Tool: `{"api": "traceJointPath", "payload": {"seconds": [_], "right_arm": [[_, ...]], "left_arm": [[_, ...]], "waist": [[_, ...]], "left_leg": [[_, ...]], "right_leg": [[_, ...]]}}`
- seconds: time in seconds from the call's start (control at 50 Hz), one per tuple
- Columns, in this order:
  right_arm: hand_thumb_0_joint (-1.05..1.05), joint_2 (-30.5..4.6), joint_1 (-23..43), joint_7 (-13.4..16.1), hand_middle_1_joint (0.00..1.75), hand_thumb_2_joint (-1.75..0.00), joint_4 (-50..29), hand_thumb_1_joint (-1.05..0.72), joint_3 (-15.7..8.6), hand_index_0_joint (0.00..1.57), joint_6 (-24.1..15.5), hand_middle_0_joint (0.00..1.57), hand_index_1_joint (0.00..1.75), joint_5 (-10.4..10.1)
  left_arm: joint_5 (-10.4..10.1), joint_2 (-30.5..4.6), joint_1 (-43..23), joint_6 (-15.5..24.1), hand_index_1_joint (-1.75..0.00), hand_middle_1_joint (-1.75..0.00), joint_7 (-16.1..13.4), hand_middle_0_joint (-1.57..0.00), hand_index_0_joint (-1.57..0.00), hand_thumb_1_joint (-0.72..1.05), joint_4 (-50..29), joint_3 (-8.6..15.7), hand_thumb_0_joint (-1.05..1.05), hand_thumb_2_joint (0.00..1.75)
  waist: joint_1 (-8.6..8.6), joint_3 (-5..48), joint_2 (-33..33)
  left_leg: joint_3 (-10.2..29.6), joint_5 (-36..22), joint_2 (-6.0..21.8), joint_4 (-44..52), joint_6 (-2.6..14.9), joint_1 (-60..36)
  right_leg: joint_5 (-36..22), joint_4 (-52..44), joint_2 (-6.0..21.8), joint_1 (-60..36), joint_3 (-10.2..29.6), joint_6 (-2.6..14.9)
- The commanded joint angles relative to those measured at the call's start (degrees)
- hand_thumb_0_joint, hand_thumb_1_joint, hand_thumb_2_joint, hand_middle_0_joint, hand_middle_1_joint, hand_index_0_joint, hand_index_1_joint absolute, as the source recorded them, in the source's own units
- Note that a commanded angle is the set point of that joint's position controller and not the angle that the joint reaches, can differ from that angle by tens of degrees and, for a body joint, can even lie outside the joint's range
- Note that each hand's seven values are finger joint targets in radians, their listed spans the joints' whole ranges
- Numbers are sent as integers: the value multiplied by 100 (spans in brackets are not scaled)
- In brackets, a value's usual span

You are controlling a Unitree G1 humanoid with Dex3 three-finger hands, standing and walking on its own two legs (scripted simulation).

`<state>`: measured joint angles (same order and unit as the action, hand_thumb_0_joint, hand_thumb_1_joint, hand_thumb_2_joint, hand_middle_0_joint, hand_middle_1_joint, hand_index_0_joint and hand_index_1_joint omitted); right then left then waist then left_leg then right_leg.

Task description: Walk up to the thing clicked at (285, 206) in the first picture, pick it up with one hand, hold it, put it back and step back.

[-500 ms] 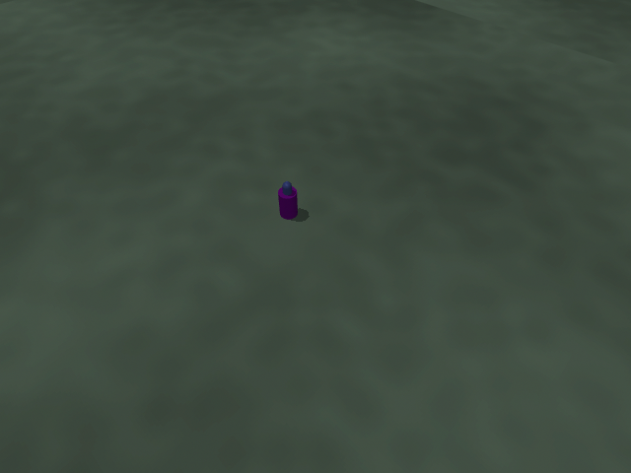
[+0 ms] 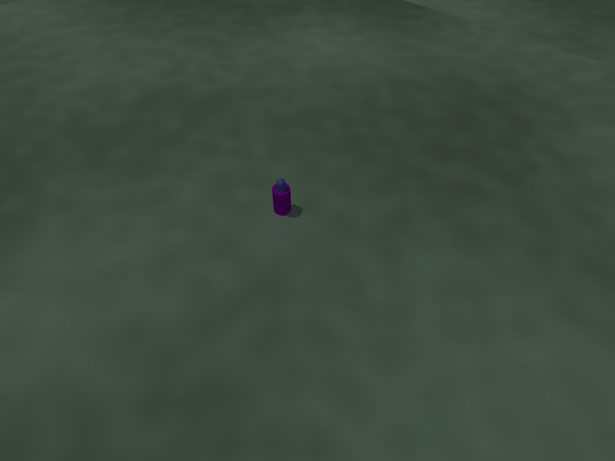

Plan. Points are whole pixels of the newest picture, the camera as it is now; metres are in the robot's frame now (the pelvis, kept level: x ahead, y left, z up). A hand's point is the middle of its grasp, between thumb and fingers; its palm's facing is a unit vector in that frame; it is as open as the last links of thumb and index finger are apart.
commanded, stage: stand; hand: left
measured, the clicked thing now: (281, 194) +1.26 +0.11 -0.69
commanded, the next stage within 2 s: walk up in 0.62 s
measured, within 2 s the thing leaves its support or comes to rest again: neither
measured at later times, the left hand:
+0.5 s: hand out of the picture +0.08 +0.25 -0.15, palm faces -0.02 -0.94 -0.35, open 7.4 cm
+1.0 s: hand out of the picture +0.14 +0.23 -0.14, palm faces -0.04 -0.90 -0.43, open 7.4 cm
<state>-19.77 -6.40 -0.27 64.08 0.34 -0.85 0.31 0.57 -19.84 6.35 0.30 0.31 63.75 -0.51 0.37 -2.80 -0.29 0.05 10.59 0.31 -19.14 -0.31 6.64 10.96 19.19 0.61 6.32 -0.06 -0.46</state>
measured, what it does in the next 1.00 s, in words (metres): walks ahead: right foot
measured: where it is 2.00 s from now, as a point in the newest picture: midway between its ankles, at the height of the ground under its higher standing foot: (332, 367)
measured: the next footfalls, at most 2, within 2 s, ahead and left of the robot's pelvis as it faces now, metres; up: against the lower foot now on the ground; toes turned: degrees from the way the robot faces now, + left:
right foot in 0.88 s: +0.14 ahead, -0.19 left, +0.00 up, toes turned -6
left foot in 1.30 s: +0.36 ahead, +0.07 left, +0.00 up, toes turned +2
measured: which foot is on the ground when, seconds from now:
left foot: down 0.00-0.90, up 0.92-1.00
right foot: down 0.00-0.68, up 0.70-0.86, down 0.88-1.00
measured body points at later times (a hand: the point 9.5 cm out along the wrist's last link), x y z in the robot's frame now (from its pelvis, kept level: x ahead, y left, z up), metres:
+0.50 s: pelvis +0.00 +0.00 +0.00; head +0.01 +0.00 +0.45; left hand +0.08 +0.30 -0.13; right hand +0.08 -0.30 -0.13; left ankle +0.00 +0.12 -0.75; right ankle +0.00 -0.12 -0.75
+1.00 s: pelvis +0.08 -0.07 -0.02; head +0.07 -0.09 +0.43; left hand +0.14 +0.27 -0.11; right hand +0.10 -0.41 -0.15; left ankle +0.04 +0.08 -0.70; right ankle +0.10 -0.18 -0.75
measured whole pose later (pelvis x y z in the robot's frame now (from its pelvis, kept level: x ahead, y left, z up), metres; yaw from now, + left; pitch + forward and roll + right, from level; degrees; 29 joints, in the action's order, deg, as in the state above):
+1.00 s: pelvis +0.08 -0.07 -0.02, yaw -3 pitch -3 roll -1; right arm -26.0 -15.1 -3.0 58.2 -5.1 0.1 1.7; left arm 2.1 -24.3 15.9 3.4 3.4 54.9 4.5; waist 1.0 -2.4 -4.0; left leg 3.6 25.5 1.9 -57.9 2.0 18.7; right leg 15.4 33.0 0.2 14.6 -3.5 1.5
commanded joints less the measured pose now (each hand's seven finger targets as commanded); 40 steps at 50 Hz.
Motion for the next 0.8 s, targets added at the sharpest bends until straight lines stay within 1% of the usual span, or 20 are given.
{"api": "traceJointPath", "payload": {"seconds": [0.0,0.04,0.06,0.12,0.16,0.24,0.3,0.4,0.48,0.58,0.6,0.62,0.64,0.66,0.68,0.7,0.72,0.74,0.76,0.78], "right_arm": [[0,-1225,257,87,30,-90,-380,-90,-253,20,-119,20,30,10],[0,-1192,197,78,30,-90,-357,-90,-232,20,-114,20,30,7],[0,-1221,195,79,30,-90,-378,-90,-255,20,-113,20,30,10],[0,-1247,234,80,30,-90,-365,-90,-261,20,-104,20,30,11],[0,-1184,177,78,30,-90,-353,-90,-239,20,-102,20,30,15],[0,-1226,247,79,30,-90,-358,-90,-248,20,-107,20,30,3],[0,-1218,196,84,30,-90,-362,-90,-257,20,-104,20,30,13],[0,-1204,193,88,30,-90,-362,-90,-240,20,-108,20,30,14],[0,-1220,210,90,30,-90,-355,-90,-243,20,-101,20,30,5],[0,-1234,179,79,30,-90,-353,-90,-248,20,-110,20,30,19],[0,-1798,-217,-38,30,-90,-665,-90,-628,20,-211,20,30,148],[0,-1905,-469,-84,30,-90,-534,-90,-720,20,-234,20,30,200],[0,-1975,-591,-106,30,-90,-575,-90,-806,20,-236,20,30,198],[0,-2070,-729,-117,30,-90,-645,-90,-887,20,-256,20,30,205],[0,-2152,-714,-112,30,-90,-750,-90,-949,20,-322,20,30,217],[0,-2029,-693,-92,30,-90,-824,-90,-913,20,-375,20,30,200],[0,-1961,-613,-105,30,-90,-941,-90,-893,20,-396,20,30,200],[0,-1981,-413,-126,30,-90,-1070,-90,-901,20,-397,20,30,223],[0,-2024,-185,-159,30,-90,-1195,-90,-941,20,-390,20,30,248],[0,-2011,-50,-187,30,-90,-1275,-90,-954,20,-371,20,30,254]], "left_arm": [[3,-1181,-185,149,-30,-30,-76,-20,-20,90,-338,260,0,90],[-13,-1189,-156,151,-30,-30,-75,-20,-20,90,-313,255,0,90],[-4,-1209,-204,157,-30,-30,-85,-20,-20,90,-333,262,0,90],[-8,-1204,-191,169,-30,-30,-86,-20,-20,90,-331,251,0,90],[-18,-1220,-191,165,-30,-30,-90,-20,-20,90,-327,254,0,90],[-12,-1216,-142,155,-30,-30,-87,-20,-20,90,-326,259,0,90],[-11,-1223,-173,164,-30,-30,-90,-20,-20,90,-345,257,0,90],[-14,-1202,-173,157,-30,-30,-93,-20,-20,90,-350,246,0,90],[-14,-1232,-142,142,-30,-30,-91,-20,-20,90,-320,266,0,90],[-11,-1216,-143,156,-30,-30,-83,-20,-20,90,-332,267,0,90],[122,-1760,148,207,-30,-30,101,-20,-20,90,-704,637,0,90],[186,-1711,-29,194,-30,-30,162,-20,-20,90,-721,661,0,90],[204,-1511,-339,187,-30,-30,214,-20,-20,90,-878,662,0,90],[208,-1396,-567,183,-30,-30,249,-20,-20,90,-1060,646,0,90],[209,-1395,-626,220,-30,-30,249,-20,-20,90,-1190,653,0,90],[187,-1512,-599,272,-30,-30,279,-20,-20,90,-1244,672,0,90],[154,-1503,-418,295,-30,-30,337,-20,-20,90,-1252,669,0,90],[122,-1460,-114,285,-30,-30,395,-20,-20,90,-1239,665,0,90],[129,-1440,58,277,-30,-30,449,-20,-20,90,-1247,668,0,90],[133,-1422,166,288,-30,-30,476,-20,-20,90,-1229,685,0,90]], "waist": [[-16,416,23],[-29,361,82],[-49,458,83],[-37,456,56],[-56,381,95],[-25,481,4],[-41,502,61],[-28,439,31],[-20,320,54],[-28,331,19],[-96,900,64],[-241,473,-210],[-395,-54,-572],[-524,-512,-929],[-512,-731,-799],[-416,-573,-268],[-335,-286,-279],[-197,-73,-588],[-128,18,-909],[-66,18,-1082]], "left_leg": [[517,-794,710,245,191,-148],[505,-761,689,264,183,-114],[514,-810,712,236,180,-168],[506,-918,713,198,186,-227],[492,-865,680,233,163,-123],[507,-924,715,219,175,-221],[491,-983,719,205,178,-207],[482,-1079,711,233,174,-146],[503,-886,703,285,166,-157],[495,-780,691,305,167,-105],[575,2262,539,-105,561,-379],[975,3370,764,155,718,-329],[1555,3802,1204,595,981,-477],[2317,3640,1941,1130,1359,-639],[2744,3138,2439,1248,1655,-660],[2632,2843,2339,1208,1648,-634],[2216,2623,2106,1149,1507,-742],[1792,2488,1942,1116,1406,-731],[1415,2314,1780,1028,1323,-533],[1078,2107,1608,923,1187,-37]], "right_leg": [[-790,-252,664,8,485,184],[-804,-265,668,17,498,173],[-798,-248,679,-29,490,181],[-892,-288,679,-20,503,176],[-923,-299,686,-38,517,177],[-983,-256,688,-87,500,194],[-1005,-272,699,-100,508,194],[-1085,-245,691,-130,491,180],[-878,-293,673,-36,492,187],[-829,-348,684,-69,523,184],[2015,204,320,144,546,377],[2782,646,283,1100,512,408],[2540,1333,90,2105,203,327],[1744,2386,14,2941,-22,206],[1775,2803,383,3385,432,225],[1622,2923,527,3278,663,200],[1594,2762,526,3090,597,196],[1549,2592,533,2830,424,144],[1482,2227,530,2395,240,119],[1274,1882,469,1740,131,106]]}}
